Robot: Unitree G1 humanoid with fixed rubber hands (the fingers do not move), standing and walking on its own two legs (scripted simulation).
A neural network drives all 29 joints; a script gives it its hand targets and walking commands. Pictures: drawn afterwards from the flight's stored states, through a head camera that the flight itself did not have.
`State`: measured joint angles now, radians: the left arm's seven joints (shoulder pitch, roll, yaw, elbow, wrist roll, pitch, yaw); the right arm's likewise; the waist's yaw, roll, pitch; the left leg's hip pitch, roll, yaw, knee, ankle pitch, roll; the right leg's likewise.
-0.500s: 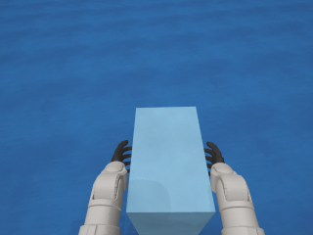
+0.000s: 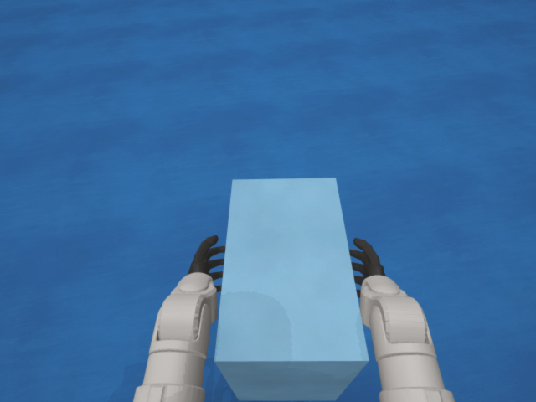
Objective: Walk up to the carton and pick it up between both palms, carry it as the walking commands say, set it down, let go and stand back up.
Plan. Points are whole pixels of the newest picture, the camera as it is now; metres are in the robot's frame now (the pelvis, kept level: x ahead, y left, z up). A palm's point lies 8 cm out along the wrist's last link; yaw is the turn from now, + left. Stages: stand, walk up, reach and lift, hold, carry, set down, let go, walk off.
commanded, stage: carry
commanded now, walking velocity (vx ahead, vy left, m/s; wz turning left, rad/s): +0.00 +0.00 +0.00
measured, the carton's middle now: (285, 293) +0.30 +0.00 -0.04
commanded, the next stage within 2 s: hold in 0.30 s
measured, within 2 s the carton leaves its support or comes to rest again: neither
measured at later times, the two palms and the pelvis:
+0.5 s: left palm (202, 281) +0.28 +0.13 +0.04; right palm (376, 284) +0.28 -0.13 +0.03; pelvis +0.00 +0.00 +0.00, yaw +0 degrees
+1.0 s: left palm (199, 291) +0.29 +0.14 -0.02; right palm (360, 299) +0.28 -0.12 -0.01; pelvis -0.04 +0.04 -0.02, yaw -2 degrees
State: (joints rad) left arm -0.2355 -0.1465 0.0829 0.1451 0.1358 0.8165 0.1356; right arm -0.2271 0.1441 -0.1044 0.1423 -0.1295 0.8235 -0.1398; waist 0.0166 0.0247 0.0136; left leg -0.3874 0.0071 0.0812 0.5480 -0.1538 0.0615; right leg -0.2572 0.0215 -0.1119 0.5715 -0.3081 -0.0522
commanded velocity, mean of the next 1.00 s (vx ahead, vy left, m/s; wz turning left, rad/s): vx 0.00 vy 0.00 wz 0.00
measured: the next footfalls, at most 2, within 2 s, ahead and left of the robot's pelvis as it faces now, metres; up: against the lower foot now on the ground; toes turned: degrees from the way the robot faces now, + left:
none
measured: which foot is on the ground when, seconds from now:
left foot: down 0.00-1.00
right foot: down 0.00-1.00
